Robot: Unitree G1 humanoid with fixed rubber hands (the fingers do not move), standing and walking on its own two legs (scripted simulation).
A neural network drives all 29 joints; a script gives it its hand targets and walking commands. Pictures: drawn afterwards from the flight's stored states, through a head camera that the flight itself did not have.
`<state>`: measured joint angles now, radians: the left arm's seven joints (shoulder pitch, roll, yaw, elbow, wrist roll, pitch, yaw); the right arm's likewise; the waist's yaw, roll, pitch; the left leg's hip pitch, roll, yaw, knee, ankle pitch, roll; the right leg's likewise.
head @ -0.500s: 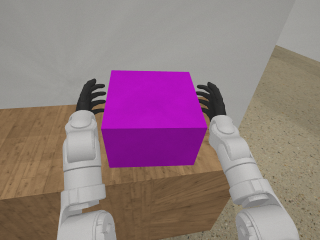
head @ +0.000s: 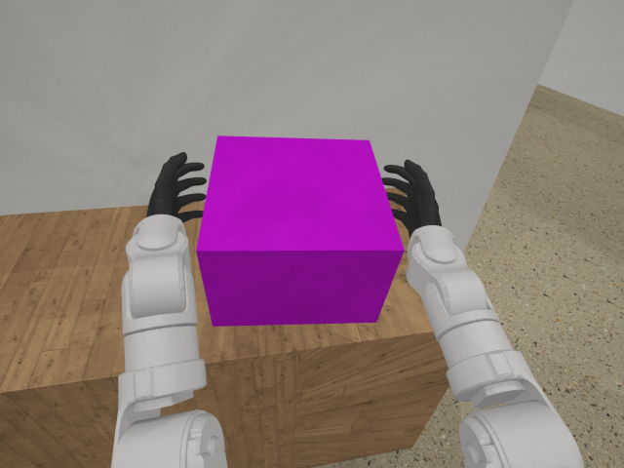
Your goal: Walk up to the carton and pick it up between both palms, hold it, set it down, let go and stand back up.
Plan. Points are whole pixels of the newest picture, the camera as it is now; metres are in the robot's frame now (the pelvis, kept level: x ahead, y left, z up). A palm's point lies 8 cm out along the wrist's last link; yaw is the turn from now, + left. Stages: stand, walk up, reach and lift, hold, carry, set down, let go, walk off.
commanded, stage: hold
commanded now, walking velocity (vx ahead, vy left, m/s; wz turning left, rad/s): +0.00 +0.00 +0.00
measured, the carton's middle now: (295, 227) +0.40 +0.01 +0.13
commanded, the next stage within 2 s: set down in 1.32 s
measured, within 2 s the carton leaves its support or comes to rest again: neither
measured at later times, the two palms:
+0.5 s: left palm (167, 221) +0.35 +0.17 +0.18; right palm (420, 230) +0.35 -0.15 +0.16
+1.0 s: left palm (167, 221) +0.36 +0.17 +0.18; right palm (418, 229) +0.35 -0.14 +0.16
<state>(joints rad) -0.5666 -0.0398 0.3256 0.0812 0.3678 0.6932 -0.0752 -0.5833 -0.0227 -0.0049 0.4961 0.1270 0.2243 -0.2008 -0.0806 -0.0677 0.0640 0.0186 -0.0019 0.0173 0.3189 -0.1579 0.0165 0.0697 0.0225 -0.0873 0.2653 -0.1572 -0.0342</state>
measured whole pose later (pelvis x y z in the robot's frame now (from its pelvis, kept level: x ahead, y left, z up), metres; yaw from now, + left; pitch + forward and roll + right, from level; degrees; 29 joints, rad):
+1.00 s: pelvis +0.00 +0.00 +0.00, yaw +1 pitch -10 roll -1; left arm -0.57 -0.03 0.31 0.08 0.36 0.69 -0.07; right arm -0.57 0.00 -0.03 0.48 0.11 0.21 -0.20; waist -0.09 -0.06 0.08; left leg -0.01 -0.01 0.02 0.33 -0.16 0.02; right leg 0.05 0.02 -0.10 0.28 -0.16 -0.03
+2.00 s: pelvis +0.03 +0.00 +0.00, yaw +1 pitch -7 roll -1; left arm -0.43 -0.05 0.27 0.24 0.32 0.38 0.00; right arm -0.50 0.04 -0.10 0.59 -0.02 -0.18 -0.15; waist -0.06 -0.08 0.08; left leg -0.01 -0.01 0.02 0.32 -0.20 0.02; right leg 0.06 0.01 -0.11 0.25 -0.19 -0.03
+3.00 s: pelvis +0.04 +0.01 +0.00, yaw -2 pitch +1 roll -1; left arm -0.65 -0.06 0.41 0.76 0.35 0.04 0.05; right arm -0.61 0.08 -0.42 0.91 -0.25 -0.29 -0.12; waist 0.00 -0.02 0.00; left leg -0.15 0.01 0.07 0.32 -0.19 0.02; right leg -0.10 0.02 -0.08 0.24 -0.16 -0.02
